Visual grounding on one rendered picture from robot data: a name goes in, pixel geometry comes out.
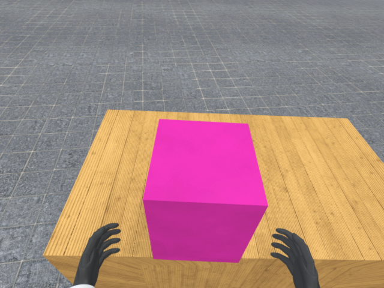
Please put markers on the pedestal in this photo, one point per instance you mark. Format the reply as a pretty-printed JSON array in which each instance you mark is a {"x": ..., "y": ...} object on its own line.
[{"x": 322, "y": 182}]

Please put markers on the left robot hand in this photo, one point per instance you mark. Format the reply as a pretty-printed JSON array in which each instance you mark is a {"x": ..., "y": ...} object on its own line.
[{"x": 94, "y": 254}]

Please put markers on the carton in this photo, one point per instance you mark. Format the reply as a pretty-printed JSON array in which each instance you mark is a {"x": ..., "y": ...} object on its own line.
[{"x": 204, "y": 196}]

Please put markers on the right robot hand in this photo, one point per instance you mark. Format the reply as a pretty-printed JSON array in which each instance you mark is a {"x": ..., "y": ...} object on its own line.
[{"x": 299, "y": 261}]

